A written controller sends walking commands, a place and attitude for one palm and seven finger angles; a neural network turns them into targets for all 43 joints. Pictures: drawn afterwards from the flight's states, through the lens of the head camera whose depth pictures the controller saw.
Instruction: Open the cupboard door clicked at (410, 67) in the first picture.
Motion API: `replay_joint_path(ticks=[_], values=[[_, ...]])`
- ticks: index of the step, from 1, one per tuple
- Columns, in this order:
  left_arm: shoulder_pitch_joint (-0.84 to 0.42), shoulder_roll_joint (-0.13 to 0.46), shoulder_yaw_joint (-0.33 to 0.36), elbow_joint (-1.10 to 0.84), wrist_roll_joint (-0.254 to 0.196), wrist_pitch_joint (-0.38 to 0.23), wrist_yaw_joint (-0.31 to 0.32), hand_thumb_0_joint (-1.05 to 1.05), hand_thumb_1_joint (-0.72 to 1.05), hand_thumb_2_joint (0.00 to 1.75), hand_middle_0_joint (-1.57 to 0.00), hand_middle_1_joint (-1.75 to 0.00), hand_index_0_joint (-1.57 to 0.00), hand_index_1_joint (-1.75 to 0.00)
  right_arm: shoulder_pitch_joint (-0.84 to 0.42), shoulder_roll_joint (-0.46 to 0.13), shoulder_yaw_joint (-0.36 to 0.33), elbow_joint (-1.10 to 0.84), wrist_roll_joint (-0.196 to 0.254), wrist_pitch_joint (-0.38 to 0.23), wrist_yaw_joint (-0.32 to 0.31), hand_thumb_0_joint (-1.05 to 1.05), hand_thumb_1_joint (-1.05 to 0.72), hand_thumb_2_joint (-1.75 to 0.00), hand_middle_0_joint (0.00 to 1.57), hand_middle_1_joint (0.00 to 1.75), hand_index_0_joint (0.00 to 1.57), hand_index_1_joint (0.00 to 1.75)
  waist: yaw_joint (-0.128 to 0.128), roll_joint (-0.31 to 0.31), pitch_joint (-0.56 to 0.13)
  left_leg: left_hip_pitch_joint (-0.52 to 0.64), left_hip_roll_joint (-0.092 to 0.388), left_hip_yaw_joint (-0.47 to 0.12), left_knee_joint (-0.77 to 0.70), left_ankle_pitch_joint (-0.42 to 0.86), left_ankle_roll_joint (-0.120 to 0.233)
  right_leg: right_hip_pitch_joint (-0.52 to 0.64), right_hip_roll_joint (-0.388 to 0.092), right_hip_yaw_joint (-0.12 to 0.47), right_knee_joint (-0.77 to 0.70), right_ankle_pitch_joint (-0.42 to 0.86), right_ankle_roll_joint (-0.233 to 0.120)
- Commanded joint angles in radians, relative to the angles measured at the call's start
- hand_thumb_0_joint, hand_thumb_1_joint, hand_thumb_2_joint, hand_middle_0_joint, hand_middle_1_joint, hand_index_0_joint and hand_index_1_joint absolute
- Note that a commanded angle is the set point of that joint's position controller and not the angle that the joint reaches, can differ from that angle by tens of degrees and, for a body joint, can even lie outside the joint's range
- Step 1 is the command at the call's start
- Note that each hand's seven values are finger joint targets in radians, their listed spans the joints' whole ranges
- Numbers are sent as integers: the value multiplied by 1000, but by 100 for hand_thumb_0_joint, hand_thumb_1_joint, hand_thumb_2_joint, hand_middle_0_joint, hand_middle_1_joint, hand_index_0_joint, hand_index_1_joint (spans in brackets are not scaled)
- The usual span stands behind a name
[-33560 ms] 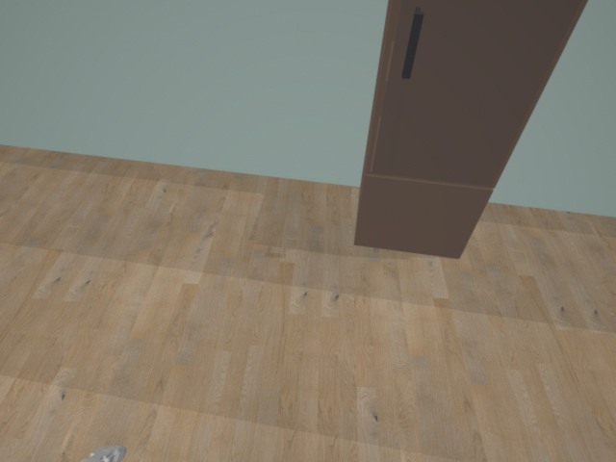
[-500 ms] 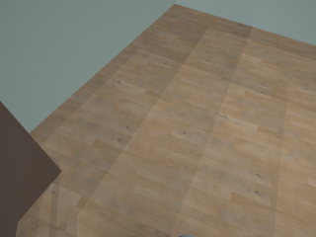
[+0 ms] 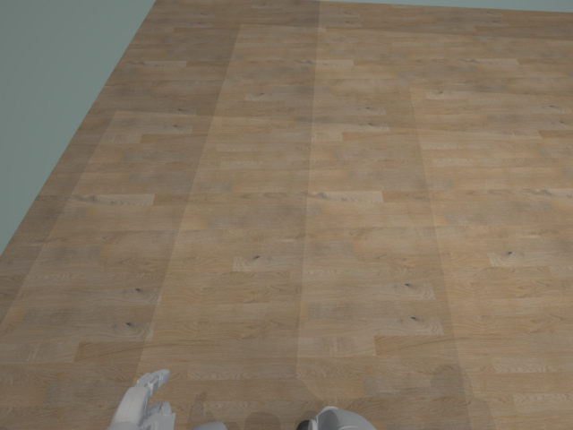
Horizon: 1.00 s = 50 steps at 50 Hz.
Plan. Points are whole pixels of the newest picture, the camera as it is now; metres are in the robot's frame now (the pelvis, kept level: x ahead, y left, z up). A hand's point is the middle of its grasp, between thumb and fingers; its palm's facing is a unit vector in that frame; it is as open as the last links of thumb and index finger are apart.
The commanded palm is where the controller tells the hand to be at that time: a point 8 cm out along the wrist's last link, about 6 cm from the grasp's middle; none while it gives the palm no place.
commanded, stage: walk to a spot facing it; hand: left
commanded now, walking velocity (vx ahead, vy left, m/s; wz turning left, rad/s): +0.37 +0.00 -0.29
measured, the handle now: out of the picture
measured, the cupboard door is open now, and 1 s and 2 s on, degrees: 40 40 40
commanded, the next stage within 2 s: turn to face it in 0.72 s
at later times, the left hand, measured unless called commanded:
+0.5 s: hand (194, 367) +0.22 +0.16 -0.17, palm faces -0.04 -0.99 -0.15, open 7.4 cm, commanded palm none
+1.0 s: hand (276, 152) +0.71 +0.03 -0.15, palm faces -0.31 -0.93 -0.21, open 7.4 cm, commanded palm none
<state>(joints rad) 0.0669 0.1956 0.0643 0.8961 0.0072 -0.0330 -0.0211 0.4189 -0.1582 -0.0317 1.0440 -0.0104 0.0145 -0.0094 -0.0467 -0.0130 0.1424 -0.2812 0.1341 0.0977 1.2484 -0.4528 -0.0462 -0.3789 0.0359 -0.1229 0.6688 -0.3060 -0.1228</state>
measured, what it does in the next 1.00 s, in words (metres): walks ahead, turning right: left foot, then right foot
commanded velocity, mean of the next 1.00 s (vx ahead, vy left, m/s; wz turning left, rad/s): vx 0.26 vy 0.00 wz -0.14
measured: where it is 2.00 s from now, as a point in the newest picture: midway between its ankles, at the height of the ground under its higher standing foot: (332, 268)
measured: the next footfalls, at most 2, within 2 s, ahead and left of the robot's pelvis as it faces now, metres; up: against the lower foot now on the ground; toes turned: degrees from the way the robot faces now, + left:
left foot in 0.44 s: +0.38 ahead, +0.06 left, +0.00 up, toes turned -2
right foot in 0.92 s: +0.60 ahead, -0.19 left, +0.00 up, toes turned -25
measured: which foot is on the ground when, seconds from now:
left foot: up 0.00-0.42, down 0.44-0.92, up 0.94-1.00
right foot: down 0.00-0.46, up 0.48-0.90, down 0.92-1.00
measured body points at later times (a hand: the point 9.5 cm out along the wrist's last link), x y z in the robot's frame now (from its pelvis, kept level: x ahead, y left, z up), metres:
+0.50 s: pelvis +0.28 +0.00 +0.00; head +0.33 +0.00 +0.44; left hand +0.23 +0.22 -0.16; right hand +0.39 -0.24 -0.13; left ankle +0.34 +0.06 -0.72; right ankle +0.07 -0.06 -0.64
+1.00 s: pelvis +0.54 -0.10 +0.00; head +0.59 -0.12 +0.45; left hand +0.72 +0.08 -0.14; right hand +0.37 -0.27 -0.14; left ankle +0.40 +0.06 -0.62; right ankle +0.56 -0.18 -0.72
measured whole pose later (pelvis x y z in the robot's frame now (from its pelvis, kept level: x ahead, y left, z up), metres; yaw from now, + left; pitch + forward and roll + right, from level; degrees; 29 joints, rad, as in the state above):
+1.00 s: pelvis +0.54 -0.10 +0.00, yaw -17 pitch +1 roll +1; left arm 0.10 0.18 0.04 0.98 0.01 -0.07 0.01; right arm 0.45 -0.13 -0.02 1.14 0.00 0.00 -0.03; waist -0.05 0.00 0.09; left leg -0.24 0.05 0.07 1.16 -0.52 -0.01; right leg -0.39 -0.01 -0.16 0.63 -0.27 -0.09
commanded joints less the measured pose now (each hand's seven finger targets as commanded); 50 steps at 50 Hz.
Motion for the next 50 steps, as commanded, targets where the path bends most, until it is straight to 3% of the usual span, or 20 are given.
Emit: replay_joint_path(ticks=[1, 4, 8, 15, 18, 20, 21, 22, 23, 24, 26, 30, 39, 43, 44, 45, 46, 47, 48, 50], values=[[126, 120, 20, 0, 3, -19, 25, 0, 90, 90, -20, -30, -20, -30, -82, -77, -28, -120, -14, -33, -1, 0, -90, -90, 20, 30, 20, 30, 28, -20, -28, -267, 34, -97, 23, 160, 1, 79, -288, 339, -474, 138, -49], [176, 108, 22, 36, 6, -45, 20, 0, 90, 90, -20, -30, -20, -30, -28, -66, -32, -94, -19, -24, 3, 0, -90, -90, 20, 30, 20, 30, 2, -73, -121, -273, 2, -81, -91, 207, -11, 184, -216, 246, -442, 351, -35], [275, 81, 21, 75, 0, -60, 24, 0, 90, 90, -20, -30, -20, -30, -150, -72, -33, -125, -11, -31, 5, 0, -90, -90, 20, 30, 20, 30, 36, -89, -159, -390, -20, -72, -179, 267, -13, 372, -190, 234, -385, 690, 20], [392, 78, 3, 137, 6, -60, 46, 0, 90, 90, -20, -30, -20, -30, -414, -64, -20, -183, -2, -53, 24, 0, -90, -90, 20, 30, 20, 30, 88, -119, -65, -420, -75, -4, -428, 248, 15, 516, -215, 267, -365, 920, 10], [372, 114, 6, 149, 7, -64, 51, 0, 90, 90, -20, -30, -20, -30, -363, -67, -21, -162, -4, -66, 20, 0, -90, -90, 20, 30, 20, 30, 38, -109, -94, -212, -163, 62, -568, 200, 55, 491, -224, 251, -269, 1162, 0], [333, 130, 9, 147, 0, -66, 51, 0, 90, 90, -20, -30, -20, -30, -150, -108, -36, -92, -11, -74, 3, 0, -90, -90, 20, 30, 20, 30, -65, -95, -182, 79, -197, 60, -686, 293, 95, 389, -191, 222, -57, 1182, 28], [314, 118, 8, 135, -9, -67, 47, 0, 90, 90, -20, -30, -20, -30, -3, -168, -53, -53, -21, -76, -5, 0, -90, -90, 20, 30, 20, 30, -129, -54, -262, 353, -90, -59, -702, 389, 141, 182, -158, 213, 150, 936, 46], [371, 53, 0, 117, -23, -68, 37, 0, 90, 90, -20, -30, -20, -30, 108, -277, -80, -39, -40, -81, -12, 0, -90, -90, 20, 30, 20, 30, -132, 221, -435, 594, 243, -499, -732, 514, 281, -52, -9, 134, 553, 242, 79], [355, 53, -2, 101, -18, -71, 38, 0, 90, 90, -20, -30, -20, -30, 91, -272, -70, -51, -23, -67, -17, 0, -90, -90, 20, 30, 20, 30, -85, 227, -419, 549, 363, -665, -897, 595, 350, -152, 22, 180, 778, -190, 61], [314, 71, 6, 104, -2, -58, 41, 0, 90, 90, -20, -30, -20, -30, -12, -230, -59, -70, -15, -64, -16, 0, -90, -90, 20, 30, 20, 30, -39, 110, -243, 362, 337, -572, -960, 423, 322, -210, -59, 220, 817, -132, 59], [265, 28, 9, 111, 18, -33, 17, 0, 90, 90, -20, -30, -20, -30, -94, -105, -26, -80, -17, -89, -19, 0, -90, -90, 20, 30, 20, 30, 23, 87, -53, 102, 227, -345, -1023, 326, 206, -207, -113, 198, 753, 20, 82], [292, -38, 0, 110, 26, 8, 3, 0, 90, 90, -20, -30, -20, -30, -48, -87, -17, -47, -13, -115, -23, 0, -90, -90, 20, 30, 20, 30, 68, 73, -96, 132, 158, -75, -1021, 630, 174, -221, -135, 152, 592, 65, 108], [41, -24, -4, 23, 17, 8, -19, 0, 90, 90, -20, -30, -20, -30, 90, -118, -15, -4, -15, -89, -22, 0, -90, -90, 20, 30, 20, 30, 15, 127, -24, 263, 129, 122, -995, 941, 122, -205, -71, -31, 76, 190, 78], [219, 18, -2, 75, 20, -14, 5, 0, 90, 90, -20, -30, -20, -30, 72, -154, -10, 13, -11, -76, -27, 0, -90, -90, 20, 30, 20, 30, 103, 150, -150, 310, 158, 108, -731, 1294, 109, 60, -3, -44, -25, 161, 19], [342, 43, 5, 113, 22, -26, 13, 0, 90, 90, -20, -30, -20, -30, 47, -153, -7, 11, -3, -76, -24, 0, -90, -90, 20, 30, 20, 30, 164, 128, -216, 238, 121, 110, -582, 1209, 89, 252, -8, -35, -115, 248, 8], [465, 132, 26, 155, 25, -40, 26, 0, 90, 90, -20, -30, -20, -30, 65, -120, -5, 17, 16, -77, -16, 0, -90, -90, 20, 30, 20, 30, 207, -20, -335, 27, 31, 125, -308, 824, 62, 553, -195, 147, -121, 585, -53], [507, 223, 44, 171, 13, -45, 33, 0, 90, 90, -20, -30, -20, -30, 142, -60, 0, 10, 30, -79, -19, 0, -90, -90, 20, 30, 20, 30, 169, -252, -476, -204, -142, 56, 66, -163, 24, 756, -524, 548, -166, 985, -192], [441, 214, 28, 141, -4, -37, 44, 0, 90, 90, -20, -30, -20, -30, 90, -95, 0, 1, 31, -60, -24, 0, -90, -90, 20, 30, 20, 30, 157, -146, -438, -172, -95, -121, 134, -167, 48, 584, -537, 496, -246, 914, -204], [339, 161, 16, 131, -3, -32, 54, 0, 90, 90, -20, -30, -20, -30, 11, -38, -2, -4, 24, -51, -23, 0, -90, -90, 20, 30, 20, 30, 128, -65, -250, -248, -67, -130, 128, -98, 48, 452, -487, 366, -285, 834, -159], [231, 91, -12, 109, -2, -30, 53, 0, 90, 90, -20, -30, -20, -30, 5, -18, 1, 16, 10, -27, -19, 0, -90, -90, 20, 30, 20, 30, 53, -55, -131, -207, -29, -139, 83, 21, 38, 201, -413, 201, -327, 760, -54]])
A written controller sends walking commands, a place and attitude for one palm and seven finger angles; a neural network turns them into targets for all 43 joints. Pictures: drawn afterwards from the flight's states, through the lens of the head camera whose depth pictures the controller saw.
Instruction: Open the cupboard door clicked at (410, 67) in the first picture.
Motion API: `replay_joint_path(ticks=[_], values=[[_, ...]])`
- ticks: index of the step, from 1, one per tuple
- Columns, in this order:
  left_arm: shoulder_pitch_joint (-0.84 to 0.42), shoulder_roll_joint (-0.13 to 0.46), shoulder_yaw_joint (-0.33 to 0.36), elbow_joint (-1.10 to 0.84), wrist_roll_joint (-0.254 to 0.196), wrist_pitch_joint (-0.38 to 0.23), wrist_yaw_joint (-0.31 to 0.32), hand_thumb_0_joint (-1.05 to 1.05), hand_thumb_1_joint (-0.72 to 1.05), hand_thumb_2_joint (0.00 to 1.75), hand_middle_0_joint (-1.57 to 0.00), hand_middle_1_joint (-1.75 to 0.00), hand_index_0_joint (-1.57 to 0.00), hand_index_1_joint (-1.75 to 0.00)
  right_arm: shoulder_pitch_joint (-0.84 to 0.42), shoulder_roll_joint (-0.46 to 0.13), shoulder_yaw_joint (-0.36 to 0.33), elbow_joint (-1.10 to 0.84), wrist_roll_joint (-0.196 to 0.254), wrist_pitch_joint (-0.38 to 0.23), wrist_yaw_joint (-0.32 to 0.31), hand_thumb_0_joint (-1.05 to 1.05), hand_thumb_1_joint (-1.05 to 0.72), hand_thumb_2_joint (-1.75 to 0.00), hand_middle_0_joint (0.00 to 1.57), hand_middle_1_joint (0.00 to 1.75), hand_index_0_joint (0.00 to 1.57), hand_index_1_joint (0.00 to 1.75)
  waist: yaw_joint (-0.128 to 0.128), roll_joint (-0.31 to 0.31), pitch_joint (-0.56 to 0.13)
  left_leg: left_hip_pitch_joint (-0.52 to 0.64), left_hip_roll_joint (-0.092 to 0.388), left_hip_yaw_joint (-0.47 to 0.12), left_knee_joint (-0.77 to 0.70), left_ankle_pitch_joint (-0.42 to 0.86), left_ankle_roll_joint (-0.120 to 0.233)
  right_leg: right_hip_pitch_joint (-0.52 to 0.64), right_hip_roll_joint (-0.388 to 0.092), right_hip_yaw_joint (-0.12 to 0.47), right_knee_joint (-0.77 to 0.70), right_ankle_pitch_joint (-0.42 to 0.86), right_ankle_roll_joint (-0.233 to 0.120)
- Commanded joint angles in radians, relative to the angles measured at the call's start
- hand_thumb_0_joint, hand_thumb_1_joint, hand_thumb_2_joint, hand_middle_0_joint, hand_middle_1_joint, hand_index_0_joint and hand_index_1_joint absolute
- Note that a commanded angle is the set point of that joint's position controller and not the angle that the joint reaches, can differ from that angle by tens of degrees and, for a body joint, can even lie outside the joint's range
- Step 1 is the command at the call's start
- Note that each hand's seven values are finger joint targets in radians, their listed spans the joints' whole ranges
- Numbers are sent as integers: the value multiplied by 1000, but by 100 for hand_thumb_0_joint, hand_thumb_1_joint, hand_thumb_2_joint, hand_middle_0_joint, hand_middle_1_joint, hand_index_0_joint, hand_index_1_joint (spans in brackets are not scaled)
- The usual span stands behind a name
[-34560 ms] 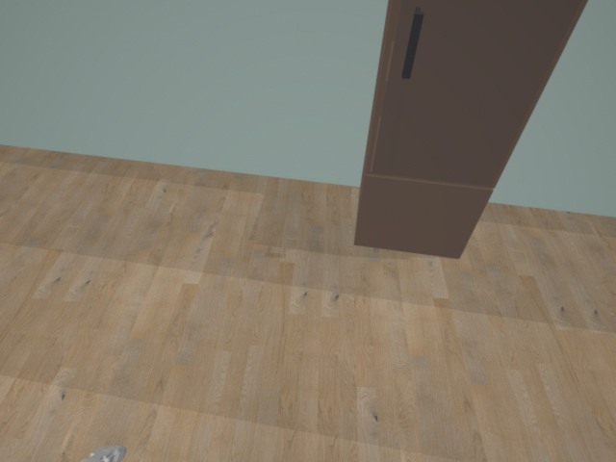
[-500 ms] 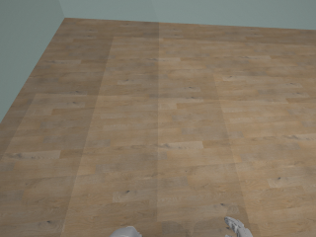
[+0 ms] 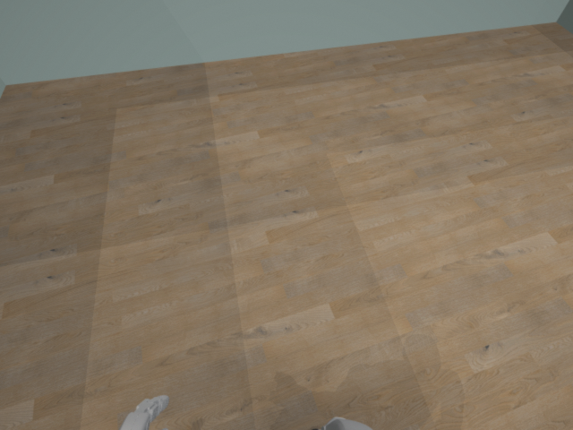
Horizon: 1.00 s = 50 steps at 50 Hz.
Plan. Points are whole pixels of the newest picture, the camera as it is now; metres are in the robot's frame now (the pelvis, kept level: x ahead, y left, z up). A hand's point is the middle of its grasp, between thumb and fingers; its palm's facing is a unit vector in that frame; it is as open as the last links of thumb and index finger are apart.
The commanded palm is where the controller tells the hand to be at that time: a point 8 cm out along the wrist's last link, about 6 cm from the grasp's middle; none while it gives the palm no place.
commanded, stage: turn to face it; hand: left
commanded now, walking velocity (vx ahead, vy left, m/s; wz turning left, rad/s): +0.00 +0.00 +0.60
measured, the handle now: out of the picture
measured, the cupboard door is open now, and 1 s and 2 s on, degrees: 40 40 40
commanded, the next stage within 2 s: none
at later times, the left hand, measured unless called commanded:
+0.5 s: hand (134, 418) +0.16 +0.25 -0.18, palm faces +0.27 -0.94 -0.23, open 7.4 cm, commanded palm none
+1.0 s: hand (178, 418) +0.16 +0.17 -0.13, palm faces +0.53 -0.80 -0.29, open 7.4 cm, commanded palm none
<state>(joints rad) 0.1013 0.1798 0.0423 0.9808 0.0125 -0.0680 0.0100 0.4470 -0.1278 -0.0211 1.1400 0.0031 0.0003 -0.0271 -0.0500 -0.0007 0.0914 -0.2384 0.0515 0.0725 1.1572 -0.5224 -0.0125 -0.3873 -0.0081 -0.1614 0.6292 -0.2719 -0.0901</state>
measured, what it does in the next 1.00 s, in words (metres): walks ahead, turning left: left foot, then right foot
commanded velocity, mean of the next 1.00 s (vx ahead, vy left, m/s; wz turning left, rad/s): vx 0.00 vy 0.00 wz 0.60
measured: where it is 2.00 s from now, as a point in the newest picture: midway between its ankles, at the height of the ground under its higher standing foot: (295, 402)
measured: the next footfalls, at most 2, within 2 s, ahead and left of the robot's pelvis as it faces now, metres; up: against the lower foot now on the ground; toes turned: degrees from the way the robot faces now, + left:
left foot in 0.38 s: +0.19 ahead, +0.14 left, +0.00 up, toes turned +19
right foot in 0.82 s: +0.25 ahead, -0.11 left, +0.00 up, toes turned +25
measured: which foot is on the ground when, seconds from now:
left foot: up 0.00-0.36, down 0.38-0.82, up 0.84-1.00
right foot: down 0.00-0.38, up 0.40-0.80, down 0.82-1.00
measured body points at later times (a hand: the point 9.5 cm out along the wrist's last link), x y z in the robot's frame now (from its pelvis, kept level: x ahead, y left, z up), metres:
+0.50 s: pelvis +0.13 +0.03 +0.00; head +0.18 +0.07 +0.44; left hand +0.14 +0.30 -0.16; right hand +0.27 -0.20 -0.13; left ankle +0.15 +0.12 -0.72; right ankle +0.08 -0.11 -0.64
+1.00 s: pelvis +0.20 -0.03 +0.02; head +0.27 -0.03 +0.46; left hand +0.13 +0.21 -0.11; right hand +0.41 -0.21 -0.14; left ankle +0.09 +0.08 -0.63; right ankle +0.21 -0.12 -0.72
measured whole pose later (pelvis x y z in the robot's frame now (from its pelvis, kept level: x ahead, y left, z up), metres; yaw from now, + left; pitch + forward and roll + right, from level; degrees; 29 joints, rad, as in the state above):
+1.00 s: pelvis +0.20 -0.03 +0.02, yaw +34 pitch +2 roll +3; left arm 0.20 0.17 0.03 0.90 0.02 0.01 0.03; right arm 0.13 -0.27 -0.10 0.94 -0.02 0.08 0.02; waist -0.03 0.02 0.10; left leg -0.55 -0.01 0.00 1.17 -0.41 -0.07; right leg -0.21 -0.08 -0.14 0.51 -0.34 -0.03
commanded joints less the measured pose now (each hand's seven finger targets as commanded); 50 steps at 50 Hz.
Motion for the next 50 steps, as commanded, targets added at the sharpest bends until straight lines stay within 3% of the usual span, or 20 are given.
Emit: replay_joint_path(ticks=[1, 3, 8, 13, 16, 17, 18, 19, 20, 22, 27, 34, 38, 39, 40, 41, 42, 43, 45, 50], values=[[156, 83, 2, 16, -8, 1, 23, 0, 90, 90, -20, -30, -20, -30, -2, -32, -10, -68, -6, 0, 2, 0, -90, -90, 20, 30, 20, 30, 28, -72, -66, -216, 58, -103, 120, 115, -3, 157, -346, 171, -311, 728, -57], [114, 80, 4, -1, -4, -2, 23, 0, 90, 90, -20, -30, -20, -30, 32, -21, -11, -57, -10, 19, 9, 0, -90, -90, 20, 30, 20, 30, -9, -76, -101, -194, 54, -74, 25, 139, -23, 146, -322, 71, -319, 701, -40], [119, 79, 21, -20, 1, 6, 22, 0, 90, 90, -20, -30, -20, -30, -71, -31, -21, -108, -16, 32, 26, 0, -90, -90, 20, 30, 20, 30, 3, -141, -111, -265, 36, -3, -145, 196, -41, 267, -290, -27, -268, 785, -6], [118, 138, 45, -40, 10, 24, 23, 0, 90, 90, -20, -30, -20, -30, -227, -77, -30, -182, -20, 26, 41, 0, -90, -90, 20, 30, 20, 30, 36, -169, -68, -263, 11, 64, -365, 160, -28, 347, -341, -45, -179, 811, -9], [92, 191, 58, -65, 5, 34, 19, 0, 90, 90, -20, -30, -20, -30, -187, -126, -42, -200, -27, 26, 44, 0, -90, -90, 20, 30, 20, 30, -5, -126, -105, -113, -41, 93, -504, 250, 2, 318, -340, -76, -32, 775, 26], [78, 188, 58, -71, 2, 37, 16, 0, 90, 90, -20, -30, -20, -30, -120, -159, -53, -195, -31, 23, 45, 0, -90, -90, 20, 30, 20, 30, -46, -72, -147, 15, -35, 62, -596, 375, 18, 259, -323, -85, 115, 663, 54], [76, 153, 54, -104, -11, 43, 11, 0, 90, 90, -20, -30, -20, -30, -52, -254, -77, -196, -43, 14, 40, 0, -90, -90, 20, 30, 20, 30, -77, 168, -206, 162, 142, -199, -697, 735, 118, 66, -213, -109, 351, 272, 118], [44, 96, 34, -158, -18, 50, 8, 0, 90, 90, -20, -30, -20, -30, -19, -355, -92, -202, -38, 9, 27, 0, -90, -90, 20, 30, 20, 30, -80, 388, -241, 226, 396, -582, -760, 1220, 292, -156, -60, -8, 609, -445, 166], [22, 132, 38, -174, -3, 67, 16, 0, 90, 90, -20, -30, -20, -30, -29, -357, -91, -192, -27, 17, 17, 0, -90, -90, 20, 30, 20, 30, -66, 196, -288, 222, 410, -534, -762, 1003, 316, -151, -73, 163, 682, -420, 138], [-8, 114, 45, -165, 7, 72, 14, 0, 90, 90, -20, -30, -20, -30, -161, -305, -86, -250, -33, 9, 7, 0, -90, -90, 20, 30, 20, 30, -12, 152, -175, 68, 303, -471, -808, 618, 243, -208, -103, 167, 666, -270, 156], [84, 109, 46, -117, 12, 89, 0, 0, 90, 90, -20, -30, -20, -30, -229, -280, -76, -275, -27, -8, 6, 0, -90, -90, 20, 30, 20, 30, 42, 82, -198, 74, 168, -273, -801, 668, 166, -159, -71, 165, 529, -102, 180], [18, 107, 34, -165, 5, 88, 6, 0, 90, 90, -20, -30, -20, -30, -224, -294, -95, -279, -32, 14, 18, 0, -90, -90, 20, 30, 20, 30, 14, 150, -176, 49, 153, -346, -773, 620, 179, -72, -24, 146, 232, -169, 181], [131, 122, 41, -144, -2, 73, 10, 0, 90, 90, -20, -30, -20, -30, -299, -295, -104, -304, -26, 27, 20, 0, -90, -90, 20, 30, 20, 30, 63, 172, -187, -68, 113, -382, -700, 564, 142, 153, 13, 123, -59, -55, 163], [168, 146, 47, -135, 0, 64, 14, 0, 90, 90, -20, -30, -20, -30, -311, -274, -103, -309, -18, 27, 22, 0, -90, -90, 20, 30, 20, 30, 85, 103, -197, -145, 66, -358, -645, 481, 100, 272, -16, 138, -210, 40, 154], [198, 227, 63, -133, 15, 54, 23, 0, 90, 90, -20, -30, -20, -30, -300, -212, -95, -321, -7, 25, 29, 0, -90, -90, 20, 30, 20, 30, 100, -131, -211, -323, -43, -244, -464, 227, 31, 416, -229, 343, -340, 29, 98], [191, 300, 71, -143, 21, 56, 28, 0, 90, 90, -20, -30, -20, -30, -326, -179, -91, -341, -10, 24, 32, 0, -90, -90, 20, 30, 20, 30, 111, -367, -165, -433, -152, -96, -184, -110, -31, 370, -487, 598, -374, 197, -25], [160, 277, 63, -151, 12, 58, 32, 0, 90, 90, -20, -30, -20, -30, -315, -230, -101, -329, -20, 32, 34, 0, -90, -90, 20, 30, 20, 30, 89, -250, -157, -390, -90, -159, -4, -94, -22, 273, -509, 517, -341, 267, -74], [86, 199, 52, -158, 11, 51, 38, 0, 90, 90, -20, -30, -20, -30, -300, -221, -99, -299, -25, 44, 36, 0, -90, -90, 20, 30, 20, 30, 42, -224, -104, -412, -52, -173, 85, -15, -25, 252, -427, 406, -327, 320, -63], [49, 169, 35, -168, 6, 52, 32, 0, 90, 90, -20, -30, -20, -30, -298, -198, -92, -274, -22, 58, 48, 0, -90, -90, 20, 30, 20, 30, 14, -181, -89, -395, -34, -124, 149, 94, -51, 242, -322, 241, -266, 447, -17], [171, 182, 46, -136, 9, 42, 32, 0, 90, 90, -20, -30, -20, -30, -388, -165, -69, -288, -17, 56, 56, 0, -90, -90, 20, 30, 20, 30, 69, -155, -125, -379, -31, -45, -91, 96, -66, 425, -318, 118, -204, 689, 6]])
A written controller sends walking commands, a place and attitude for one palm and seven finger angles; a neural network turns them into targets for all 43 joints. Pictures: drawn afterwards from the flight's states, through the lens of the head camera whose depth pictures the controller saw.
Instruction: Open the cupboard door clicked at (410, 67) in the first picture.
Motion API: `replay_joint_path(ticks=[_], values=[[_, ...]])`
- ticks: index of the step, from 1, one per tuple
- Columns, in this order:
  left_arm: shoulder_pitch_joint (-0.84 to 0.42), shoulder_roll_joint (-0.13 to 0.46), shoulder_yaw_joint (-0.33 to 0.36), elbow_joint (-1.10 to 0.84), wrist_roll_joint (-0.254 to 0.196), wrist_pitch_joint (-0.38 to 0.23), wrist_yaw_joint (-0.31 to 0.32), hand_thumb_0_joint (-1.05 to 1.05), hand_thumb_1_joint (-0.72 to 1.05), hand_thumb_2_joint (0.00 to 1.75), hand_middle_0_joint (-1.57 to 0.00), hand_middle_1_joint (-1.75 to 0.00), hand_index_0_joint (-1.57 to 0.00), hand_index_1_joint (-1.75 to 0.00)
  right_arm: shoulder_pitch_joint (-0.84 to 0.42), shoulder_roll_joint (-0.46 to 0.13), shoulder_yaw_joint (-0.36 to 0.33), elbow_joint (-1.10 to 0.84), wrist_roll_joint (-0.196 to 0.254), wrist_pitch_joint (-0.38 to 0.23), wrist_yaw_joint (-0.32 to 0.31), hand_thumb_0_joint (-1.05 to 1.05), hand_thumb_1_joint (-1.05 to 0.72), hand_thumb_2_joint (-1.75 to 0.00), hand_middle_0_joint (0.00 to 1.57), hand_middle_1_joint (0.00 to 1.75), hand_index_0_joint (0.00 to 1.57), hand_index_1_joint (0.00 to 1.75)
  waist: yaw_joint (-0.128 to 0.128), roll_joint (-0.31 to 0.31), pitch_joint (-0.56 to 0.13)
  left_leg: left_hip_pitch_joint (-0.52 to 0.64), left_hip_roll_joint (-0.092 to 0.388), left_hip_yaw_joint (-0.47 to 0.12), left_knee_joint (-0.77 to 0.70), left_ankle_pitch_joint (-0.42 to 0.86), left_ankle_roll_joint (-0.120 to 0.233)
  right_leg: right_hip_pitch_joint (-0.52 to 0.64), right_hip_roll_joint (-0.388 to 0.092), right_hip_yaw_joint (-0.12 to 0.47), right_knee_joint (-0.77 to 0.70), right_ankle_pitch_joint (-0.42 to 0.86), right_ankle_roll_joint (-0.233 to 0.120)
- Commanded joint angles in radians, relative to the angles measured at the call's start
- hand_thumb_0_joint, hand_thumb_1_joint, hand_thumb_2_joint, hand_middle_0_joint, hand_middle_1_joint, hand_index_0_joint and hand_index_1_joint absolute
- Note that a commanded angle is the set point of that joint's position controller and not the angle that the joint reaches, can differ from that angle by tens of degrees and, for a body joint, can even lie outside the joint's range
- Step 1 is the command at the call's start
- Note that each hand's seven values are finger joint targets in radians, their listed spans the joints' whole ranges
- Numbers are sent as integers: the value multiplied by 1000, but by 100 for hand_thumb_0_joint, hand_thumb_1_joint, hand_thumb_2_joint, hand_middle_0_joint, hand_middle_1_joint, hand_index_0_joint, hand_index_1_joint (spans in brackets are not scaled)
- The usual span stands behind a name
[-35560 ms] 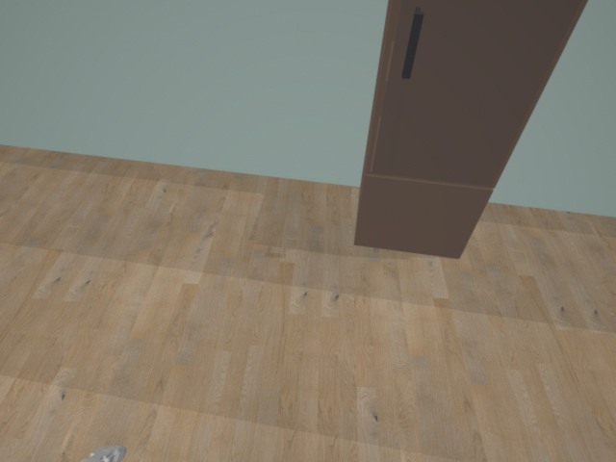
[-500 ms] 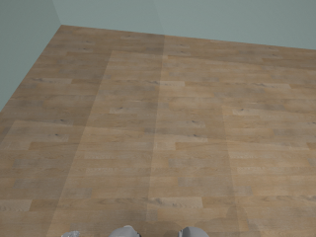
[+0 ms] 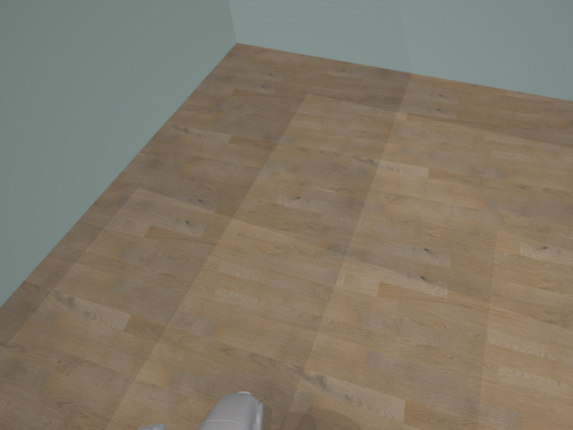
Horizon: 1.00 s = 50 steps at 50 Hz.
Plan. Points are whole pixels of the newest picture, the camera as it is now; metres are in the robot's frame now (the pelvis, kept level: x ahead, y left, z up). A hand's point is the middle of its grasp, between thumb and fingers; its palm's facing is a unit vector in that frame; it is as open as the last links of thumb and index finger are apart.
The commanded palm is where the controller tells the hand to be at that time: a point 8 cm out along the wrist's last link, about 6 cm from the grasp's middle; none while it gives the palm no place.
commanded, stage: turn to face it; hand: left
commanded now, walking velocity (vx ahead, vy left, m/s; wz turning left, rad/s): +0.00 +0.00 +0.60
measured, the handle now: out of the picture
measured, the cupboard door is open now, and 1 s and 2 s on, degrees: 40 40 40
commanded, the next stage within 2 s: none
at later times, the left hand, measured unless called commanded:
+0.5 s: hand out of the picture +0.05 +0.24 -0.16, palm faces +0.32 -0.90 -0.28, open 7.4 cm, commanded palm none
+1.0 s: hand out of the picture -0.01 +0.18 -0.18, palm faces +0.61 -0.75 -0.25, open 7.4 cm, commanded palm none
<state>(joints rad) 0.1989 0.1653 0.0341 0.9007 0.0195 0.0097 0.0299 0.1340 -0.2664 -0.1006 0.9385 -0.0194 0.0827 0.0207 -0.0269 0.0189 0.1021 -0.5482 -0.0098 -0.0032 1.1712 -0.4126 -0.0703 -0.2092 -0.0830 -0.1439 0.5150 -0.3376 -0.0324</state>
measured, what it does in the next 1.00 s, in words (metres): steps on the spot, turning left: left foot, then right foot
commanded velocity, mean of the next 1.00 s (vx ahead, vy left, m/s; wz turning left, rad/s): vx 0.00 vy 0.00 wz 0.60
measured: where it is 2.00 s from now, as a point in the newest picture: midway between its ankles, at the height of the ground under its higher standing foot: outside the picture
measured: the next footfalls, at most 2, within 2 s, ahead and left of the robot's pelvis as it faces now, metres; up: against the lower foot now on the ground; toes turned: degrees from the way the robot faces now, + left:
left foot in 0.26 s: +0.03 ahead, +0.13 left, +0.00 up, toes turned +16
right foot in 0.62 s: +0.13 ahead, -0.11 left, +0.00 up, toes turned +18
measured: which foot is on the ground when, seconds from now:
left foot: up 0.00-0.24, down 0.26-0.62, up 0.64-1.00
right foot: down 0.00-0.26, up 0.28-0.60, down 0.62-1.00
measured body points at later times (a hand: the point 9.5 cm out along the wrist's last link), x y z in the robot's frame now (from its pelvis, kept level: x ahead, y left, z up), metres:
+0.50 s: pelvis +0.03 +0.00 -0.01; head +0.09 +0.02 +0.44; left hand +0.04 +0.28 -0.14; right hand +0.21 -0.21 -0.15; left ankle +0.00 +0.12 -0.74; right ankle +0.07 -0.14 -0.69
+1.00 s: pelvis +0.08 -0.01 -0.01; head +0.13 +0.03 +0.43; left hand -0.04 +0.22 -0.16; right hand +0.32 -0.16 -0.15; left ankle +0.01 +0.08 -0.73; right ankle +0.10 -0.12 -0.74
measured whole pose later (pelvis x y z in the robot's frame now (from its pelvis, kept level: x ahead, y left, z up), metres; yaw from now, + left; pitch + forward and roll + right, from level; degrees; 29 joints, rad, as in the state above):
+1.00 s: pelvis +0.08 -0.01 -0.01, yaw +37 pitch +1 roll +2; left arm 0.24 0.21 0.06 0.90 0.03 0.01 0.02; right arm 0.08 -0.24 -0.08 0.93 -0.01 0.07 0.03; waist 0.01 -0.04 0.14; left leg -0.35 0.01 0.10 0.69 -0.39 -0.04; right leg -0.20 -0.17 -0.30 0.61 -0.40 0.02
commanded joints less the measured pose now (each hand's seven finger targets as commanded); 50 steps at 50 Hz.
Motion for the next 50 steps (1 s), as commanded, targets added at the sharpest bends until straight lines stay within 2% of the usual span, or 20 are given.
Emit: replay_joint_path(ticks=[1, 7, 11, 12, 13, 14, 15, 16, 18, 20, 28, 29, 30, 31, 32, 35, 37, 45, 48, 50], values=[[98, 206, 56, -47, 2, -35, 12, 0, 90, 90, -20, -30, -20, -30, -93, -23, 14, -89, 7, -26, 9, 0, -90, -90, 20, 30, 20, 30, 58, -185, -137, -51, 29, 45, -151, -25, -7, 261, -252, 88, -81, 783, -54], [139, 239, 71, -24, 13, -30, 7, 0, 90, 90, -20, -30, -20, -30, -135, -14, 24, -105, 12, -38, 13, 0, -90, -90, 20, 30, 20, 30, 79, -250, -128, 83, 11, 113, -408, -46, 25, 258, -286, 37, -18, 882, -58], [73, 264, 77, -38, -2, -32, -4, 0, 90, 90, -20, -30, -20, -30, 22, -68, 8, -77, 4, -51, 4, 0, -90, -90, 20, 30, 20, 30, -31, -181, -201, 391, -21, 148, -682, 202, 70, 110, -265, -59, 215, 818, 7], [49, 232, 69, -57, -8, -30, -11, 0, 90, 90, -20, -30, -20, -30, 95, -142, -14, -58, -4, -57, 1, 0, -90, -90, 20, 30, 20, 30, -73, -24, -259, 593, 111, -3, -719, 448, 127, -87, -201, -85, 409, 521, 55], [2, 154, 48, -108, -18, -26, -19, 0, 90, 90, -20, -30, -20, -30, 166, -253, -43, -56, -7, -63, -9, 0, -90, -90, 20, 30, 20, 30, -110, 290, -282, 717, 411, -427, -742, 964, 306, -385, -41, -50, 650, -303, 120], [-46, 176, 49, -139, -7, -5, -6, 0, 90, 90, -20, -30, -20, -30, 191, -263, -38, -41, 2, -51, -16, 0, -90, -90, 20, 30, 20, 30, -103, 166, -294, 678, 460, -388, -731, 1010, 368, -411, -44, 108, 725, -343, 102], [-49, 178, 53, -142, -2, 1, -1, 0, 90, 90, -20, -30, -20, -30, 141, -233, -30, -58, 1, -54, -20, 0, -90, -90, 20, 30, 20, 30, -70, 94, -233, 587, 411, -290, -753, 820, 338, -400, -62, 124, 704, -287, 100], [-50, 163, 55, -117, -1, 5, -2, 0, 90, 90, -20, -30, -20, -30, 73, -204, -24, -79, -3, -60, -30, 0, -90, -90, 20, 30, 20, 30, -47, 189, -185, 499, 344, -283, -776, 694, 305, -394, -63, 128, 682, -231, 111], [-13, 170, 58, -80, 2, 17, -14, 0, 90, 90, -20, -30, -20, -30, -23, -158, -6, -104, -5, -61, -34, 0, -90, -90, 20, 30, 20, 30, 3, 171, -105, 374, 269, -198, -811, 571, 250, -352, -49, 146, 658, -126, 117], [7, 156, 57, -68, 3, 21, -20, 0, 90, 90, -20, -30, -20, -30, -14, -156, -2, -105, -6, -68, -32, 0, -90, -90, 20, 30, 20, 30, 20, 98, -99, 355, 233, -187, -815, 563, 233, -320, -20, 129, 591, -87, 120], [69, 142, 55, -78, -3, -4, -19, 0, 90, 90, -20, -30, -20, -30, -57, -162, -18, -119, -4, -56, -24, 0, -90, -90, 20, 30, 20, 30, 60, 142, -144, 226, 172, -234, -703, 425, 193, -21, 68, 67, 95, 32, 112], [113, 164, 64, -70, -1, -15, -16, 0, 90, 90, -20, -30, -20, -30, -62, -141, -18, -124, 3, -57, -23, 0, -90, -90, 20, 30, 20, 30, 88, 77, -161, 161, 127, -209, -622, 351, 152, 97, 35, 90, -49, 134, 107], [143, 249, 79, -68, 13, -30, -6, 0, 90, 90, -20, -30, -20, -30, -21, -70, -10, -130, 14, -61, -18, 0, -90, -90, 20, 30, 20, 30, 95, -184, -207, 11, 8, -99, -417, 93, 80, 253, -184, 306, -182, 215, 47], [149, 325, 87, -73, 13, -30, 1, 0, 90, 90, -20, -30, -20, -30, -32, -44, -7, -147, 14, -63, -18, 0, -90, -90, 20, 30, 20, 30, 107, -392, -208, -81, -76, -15, -127, -254, 32, 240, -432, 558, -208, 433, -85], [129, 295, 81, -79, 5, -28, 7, 0, 90, 90, -20, -30, -20, -30, -31, -84, -13, -139, 11, -54, -16, 0, -90, -90, 20, 30, 20, 30, 95, -282, -193, -44, -12, -85, 31, -218, 42, 144, -447, 486, -191, 434, -134], [-23, 191, 51, -104, 2, -23, 10, 0, 90, 90, -20, -30, -20, -30, -7, -59, -9, -85, 1, -29, -1, 0, -90, -90, 20, 30, 20, 30, 13, -232, -107, -55, 38, -52, 160, -34, 17, 48, -279, 244, -169, 404, -75], [-8, 179, 50, -102, 5, -28, 11, 0, 90, 90, -20, -30, -20, -30, -16, -31, 1, -77, 6, -26, 7, 0, -90, -90, 20, 30, 20, 30, 14, -205, -121, -37, 35, -19, 66, -7, 7, 92, -247, 143, -148, 511, -51], [116, 238, 77, -47, 12, -27, 7, 0, 90, 90, -20, -30, -20, -30, -100, 2, 24, -93, 12, -40, 13, 0, -90, -90, 20, 30, 20, 30, 80, -245, -137, 77, 13, 108, -370, -52, 21, 230, -290, 28, -45, 786, -58], [84, 253, 81, -48, 10, -24, 1, 0, 90, 90, -20, -30, -20, -30, -43, -18, 18, -86, 12, -46, 10, 0, -90, -90, 20, 30, 20, 30, 40, -238, -153, 201, -2, 139, -523, 32, 40, 174, -299, -16, 24, 742, -33], [47, 237, 81, -60, -5, -22, -7, 0, 90, 90, -20, -30, -20, -30, 83, -88, -2, -56, 2, -59, 7, 0, -90, -90, 20, 30, 20, 30, -47, -89, -222, 482, 37, 80, -728, 297, 78, -3, -258, -72, 266, 562, 33]])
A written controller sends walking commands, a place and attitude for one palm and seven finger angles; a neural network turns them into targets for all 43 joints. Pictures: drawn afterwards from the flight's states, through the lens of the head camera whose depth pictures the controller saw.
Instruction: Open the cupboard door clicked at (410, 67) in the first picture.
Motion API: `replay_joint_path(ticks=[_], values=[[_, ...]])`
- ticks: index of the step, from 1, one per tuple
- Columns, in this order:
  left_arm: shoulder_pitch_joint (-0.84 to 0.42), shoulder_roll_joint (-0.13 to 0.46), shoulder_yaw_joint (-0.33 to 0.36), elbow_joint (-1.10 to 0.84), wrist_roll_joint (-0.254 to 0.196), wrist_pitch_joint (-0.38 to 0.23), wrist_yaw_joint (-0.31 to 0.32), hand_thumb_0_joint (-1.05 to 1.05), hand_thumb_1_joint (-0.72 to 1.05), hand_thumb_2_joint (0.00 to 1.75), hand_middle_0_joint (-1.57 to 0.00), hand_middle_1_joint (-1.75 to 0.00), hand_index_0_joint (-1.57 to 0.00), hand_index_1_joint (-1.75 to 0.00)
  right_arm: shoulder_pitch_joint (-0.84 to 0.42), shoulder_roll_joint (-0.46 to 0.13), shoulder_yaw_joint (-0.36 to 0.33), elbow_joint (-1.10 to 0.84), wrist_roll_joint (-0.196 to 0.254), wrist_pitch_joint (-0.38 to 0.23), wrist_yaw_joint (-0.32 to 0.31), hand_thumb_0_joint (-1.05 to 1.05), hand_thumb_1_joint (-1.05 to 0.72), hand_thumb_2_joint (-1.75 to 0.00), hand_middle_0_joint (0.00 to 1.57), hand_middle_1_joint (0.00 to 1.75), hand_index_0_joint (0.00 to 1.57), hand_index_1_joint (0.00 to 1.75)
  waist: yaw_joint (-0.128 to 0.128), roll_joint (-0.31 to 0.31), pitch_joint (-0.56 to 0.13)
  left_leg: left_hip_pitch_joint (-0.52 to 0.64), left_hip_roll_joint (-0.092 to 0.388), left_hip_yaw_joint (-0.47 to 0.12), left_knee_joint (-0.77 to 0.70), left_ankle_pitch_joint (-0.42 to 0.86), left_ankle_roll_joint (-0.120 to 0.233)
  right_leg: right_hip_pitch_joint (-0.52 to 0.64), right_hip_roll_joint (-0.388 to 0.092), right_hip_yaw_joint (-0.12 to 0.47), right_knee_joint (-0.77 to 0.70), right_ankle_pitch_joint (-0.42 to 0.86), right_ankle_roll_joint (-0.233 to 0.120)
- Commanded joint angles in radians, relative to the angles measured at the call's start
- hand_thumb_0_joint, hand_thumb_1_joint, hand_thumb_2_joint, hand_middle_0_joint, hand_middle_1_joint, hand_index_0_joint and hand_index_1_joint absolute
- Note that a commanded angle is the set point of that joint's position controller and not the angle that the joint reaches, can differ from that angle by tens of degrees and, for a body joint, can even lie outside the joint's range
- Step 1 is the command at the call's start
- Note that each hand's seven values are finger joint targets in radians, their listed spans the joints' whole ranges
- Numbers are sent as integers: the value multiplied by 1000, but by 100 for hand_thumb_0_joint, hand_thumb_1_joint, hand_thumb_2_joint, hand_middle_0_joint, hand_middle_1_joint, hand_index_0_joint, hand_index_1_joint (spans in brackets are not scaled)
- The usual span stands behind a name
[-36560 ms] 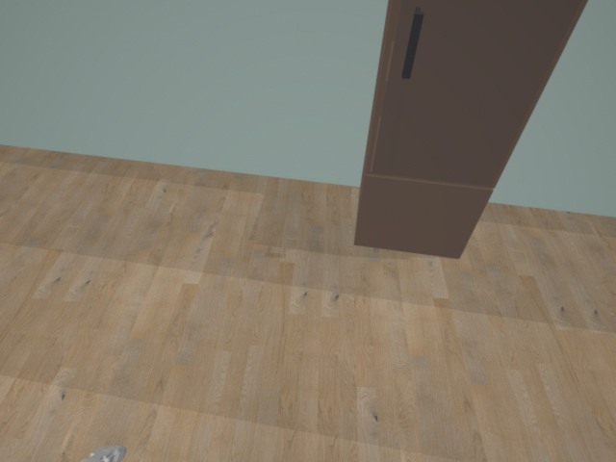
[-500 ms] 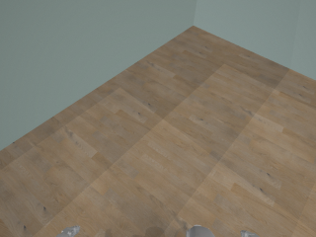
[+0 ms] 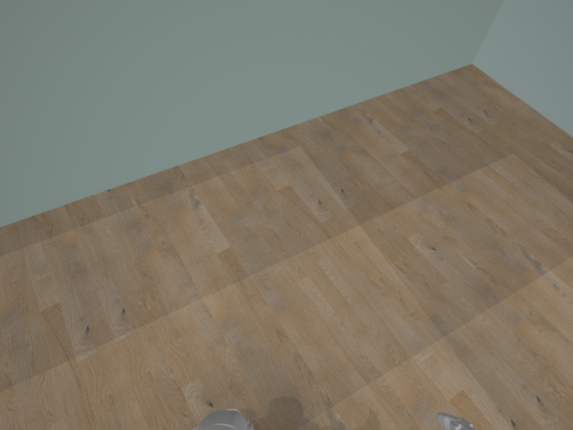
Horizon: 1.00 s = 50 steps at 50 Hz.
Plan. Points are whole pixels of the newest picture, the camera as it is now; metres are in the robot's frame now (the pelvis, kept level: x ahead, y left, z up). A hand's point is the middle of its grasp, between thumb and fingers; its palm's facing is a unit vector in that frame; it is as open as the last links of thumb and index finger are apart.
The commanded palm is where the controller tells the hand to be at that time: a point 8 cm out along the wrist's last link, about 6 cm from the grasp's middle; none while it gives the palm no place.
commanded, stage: turn to face it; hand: left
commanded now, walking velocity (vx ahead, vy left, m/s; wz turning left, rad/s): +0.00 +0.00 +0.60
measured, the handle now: out of the picture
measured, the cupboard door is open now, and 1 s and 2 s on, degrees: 40 40 40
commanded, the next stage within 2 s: take the last steps up to it in 1.84 s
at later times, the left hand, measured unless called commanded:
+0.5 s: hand out of the picture +0.11 +0.20 -0.14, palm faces +0.23 -0.93 -0.29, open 7.4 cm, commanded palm none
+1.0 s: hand out of the picture -0.06 +0.16 -0.18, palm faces +0.59 -0.77 -0.26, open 7.4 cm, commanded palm none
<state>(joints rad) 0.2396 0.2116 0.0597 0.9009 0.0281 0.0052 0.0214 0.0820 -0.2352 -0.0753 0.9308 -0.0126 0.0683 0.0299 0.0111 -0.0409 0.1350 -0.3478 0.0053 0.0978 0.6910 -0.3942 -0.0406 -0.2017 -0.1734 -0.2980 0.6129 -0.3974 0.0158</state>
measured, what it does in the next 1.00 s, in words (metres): steps on the spot, turning left: left foot, then right foot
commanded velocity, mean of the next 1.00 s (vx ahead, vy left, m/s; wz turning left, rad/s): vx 0.00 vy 0.00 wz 0.60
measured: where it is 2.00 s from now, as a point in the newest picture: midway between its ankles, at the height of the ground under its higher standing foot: outside the picture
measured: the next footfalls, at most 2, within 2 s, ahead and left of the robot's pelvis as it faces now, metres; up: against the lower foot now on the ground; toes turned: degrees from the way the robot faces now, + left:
left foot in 0.02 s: +0.05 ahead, +0.11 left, +0.00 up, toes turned +6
right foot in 0.48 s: +0.08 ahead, -0.12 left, +0.00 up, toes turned +12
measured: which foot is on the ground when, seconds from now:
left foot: up 0.00-0.00, down 0.02-0.48, up 0.50-0.96, down 0.98-1.00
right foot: down 0.00-0.02, up 0.04-0.46, down 0.48-0.98, up 1.00-1.00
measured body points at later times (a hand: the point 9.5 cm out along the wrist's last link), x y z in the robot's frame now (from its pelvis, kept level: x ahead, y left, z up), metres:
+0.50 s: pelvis +0.03 -0.03 +0.00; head +0.10 -0.04 +0.44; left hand +0.09 +0.24 -0.12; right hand +0.14 -0.26 -0.17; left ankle +0.01 +0.10 -0.72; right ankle +0.04 -0.13 -0.73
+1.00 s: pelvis +0.05 -0.02 -0.01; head +0.10 +0.02 +0.43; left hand -0.09 +0.20 -0.16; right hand +0.32 -0.15 -0.14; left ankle +0.01 +0.06 -0.73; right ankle +0.04 -0.13 -0.72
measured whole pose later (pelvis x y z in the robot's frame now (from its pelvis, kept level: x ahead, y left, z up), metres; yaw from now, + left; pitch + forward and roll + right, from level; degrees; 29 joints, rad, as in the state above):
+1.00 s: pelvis +0.05 -0.02 -0.01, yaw +35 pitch +1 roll +2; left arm 0.30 0.23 0.07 0.94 0.02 0.02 0.01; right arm 0.03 -0.24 -0.07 0.90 -0.02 0.05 0.03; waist 0.02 -0.05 0.12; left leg -0.32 -0.02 0.12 0.62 -0.29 0.03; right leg -0.21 -0.19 -0.33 0.77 -0.48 0.02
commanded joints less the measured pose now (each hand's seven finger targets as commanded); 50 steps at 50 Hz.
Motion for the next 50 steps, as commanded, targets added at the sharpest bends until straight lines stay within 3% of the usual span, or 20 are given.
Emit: replay_joint_path(ticks=[1, 2, 3, 5, 8, 12, 17, 21, 22, 23, 24, 25, 27, 30, 37, 43, 47, 48, 49, 50], values=[[-24, 116, 39, -104, -23, -11, -10, 0, 90, 90, -20, -30, -20, -30, 204, -246, -61, -41, -15, -52, -10, 0, -90, -90, 20, 30, 20, 30, -126, 313, -280, 446, 315, -437, -298, 648, 193, -334, 3, 68, 429, -80, 66], [-106, 102, 21, -143, -15, 3, -1, 0, 90, 90, -20, -30, -20, -30, 257, -289, -66, -27, -7, -40, -21, 0, -90, -90, 20, 30, 20, 30, -142, 328, -283, 427, 408, -515, -293, 910, 280, -412, 47, 203, 555, -290, 65], [-100, 117, 26, -150, -11, 10, 4, 0, 90, 90, -20, -30, -20, -30, 224, -269, -57, -34, -9, -37, -27, 0, -90, -90, 20, 30, 20, 30, -113, 227, -273, 374, 418, -436, -295, 777, 303, -409, 23, 267, 582, -263, 52], [-107, 118, 34, -99, -3, 22, 2, 0, 90, 90, -20, -30, -20, -30, 117, -212, -42, -70, -11, -43, -44, 0, -90, -90, 20, 30, 20, 30, -72, 260, -191, 253, 289, -384, -336, 581, 232, -405, 28, 300, 601, -105, 69], [-44, 118, 36, -62, -1, 26, -13, 0, 90, 90, -20, -30, -20, -30, 59, -181, -26, -90, -10, -56, -44, 0, -90, -90, 20, 30, 20, 30, -21, 174, -166, 186, 215, -304, -362, 484, 194, -367, 52, 299, 578, 14, 76], [-60, 106, 32, -70, -3, 23, -10, 0, 90, 90, -20, -30, -20, -30, 103, -179, -28, -80, -8, -61, -42, 0, -90, -90, 20, 30, 20, 30, -28, 123, -181, 219, 208, -330, -352, 521, 210, -352, 76, 293, 475, 23, 85], [-113, 92, 24, -112, -9, 17, -7, 0, 90, 90, -20, -30, -20, -30, 113, -186, -37, -78, -15, -53, -39, 0, -90, -90, 20, 30, 20, 30, -40, 187, -186, 197, 197, -389, -309, 518, 218, -270, 119, 283, 255, -34, 78], [-38, 90, 27, -100, -19, 1, -2, 0, 90, 90, -20, -30, -20, -30, 72, -179, -44, -87, -10, -45, -40, 0, -90, -90, 20, 30, 20, 30, -5, 212, -225, 118, 158, -428, -222, 576, 184, -58, 170, 260, -19, 65, 58], [10, 108, 32, -89, -18, -9, 1, 0, 90, 90, -20, -30, -20, -30, 56, -168, -44, -92, -4, -47, -39, 0, -90, -90, 20, 30, 20, 30, 23, 167, -240, 60, 127, -410, -174, 513, 149, 55, 156, 263, -165, 180, 53], [41, 160, 43, -81, -10, -21, 8, 0, 90, 90, -20, -30, -20, -30, 77, -119, -40, -94, 7, -50, -34, 0, -90, -90, 20, 30, 20, 30, 34, 12, -273, -93, 50, -348, -58, 302, 87, 246, 16, 384, -284, 259, 19], [61, 251, 60, -79, 3, -24, 16, 0, 90, 90, -20, -30, -20, -30, 78, -59, -32, -114, 10, -53, -30, 0, -90, -90, 20, 30, 20, 30, 47, -289, -259, -280, -110, -145, 204, -176, 2, 324, -276, 664, -304, 468, -103], [54, 241, 47, -78, -4, -21, 18, 0, 90, 90, -20, -30, -20, -30, 71, -113, -40, -103, -1, -45, -30, 0, -90, -90, 20, 30, 20, 30, 44, -223, -241, -262, -64, -178, 434, -255, 4, 194, -349, 647, -283, 561, -182], [-62, 141, 29, -96, -12, -21, 24, 0, 90, 90, -20, -30, -20, -30, 97, -101, -47, -55, -5, -21, -22, 0, -90, -90, 20, 30, 20, 30, -25, -175, -163, -271, -14, -193, 584, -102, -9, 126, -215, 481, -273, 586, -145], [-61, 117, 17, -100, -15, -28, 18, 0, 90, 90, -20, -30, -20, -30, 84, -68, -30, -37, -4, -9, -7, 0, -90, -90, 20, 30, 20, 30, -41, -139, -140, -269, 1, -140, 583, 15, -29, 131, -128, 284, -239, 704, -83], [83, 132, 33, -49, -6, -30, 21, 0, 90, 90, -20, -30, -20, -30, -24, -44, -14, -48, -3, -6, -3, 0, -90, -90, 20, 30, 20, 30, 21, -136, -156, -257, 17, -71, 355, -24, -34, 280, -170, 206, -198, 857, -91], [84, 177, 46, -39, 3, -23, 16, 0, 90, 90, -20, -30, -20, -30, -77, -39, -2, -73, 2, -17, 3, 0, -90, -90, 20, 30, 20, 30, 28, -163, -126, -140, 11, -2, 126, -58, 0, 223, -219, 153, -161, 836, -117], [50, 208, 56, -34, -4, -24, 4, 0, 90, 90, -20, -30, -20, -30, 36, -72, -13, -64, -3, -33, -2, 0, -90, -90, 20, 30, 20, 30, -44, -128, -197, 116, -46, 54, -131, 97, 40, 136, -199, 69, 38, 873, -61], [31, 201, 53, -44, -14, -23, -1, 0, 90, 90, -20, -30, -20, -30, 123, -124, -27, -46, -8, -40, -5, 0, -90, -90, 20, 30, 20, 30, -101, -40, -255, 310, 8, -12, -227, 294, 72, -1, -173, 51, 221, 721, -22], [-6, 128, 37, -90, -25, -18, -13, 0, 90, 90, -20, -30, -20, -30, 200, -252, -61, -36, -17, -51, -13, 0, -90, -90, 20, 30, 20, 30, -144, 285, -293, 487, 302, -428, -264, 702, 224, -322, 4, 49, 493, -44, 57], [-65, 109, 24, -133, -19, -2, -3, 0, 90, 90, -20, -30, -20, -30, 243, -303, -66, -28, -4, -41, -25, 0, -90, -90, 20, 30, 20, 30, -148, 312, -328, 477, 421, -549, -274, 974, 322, -406, 54, 201, 615, -298, 57]])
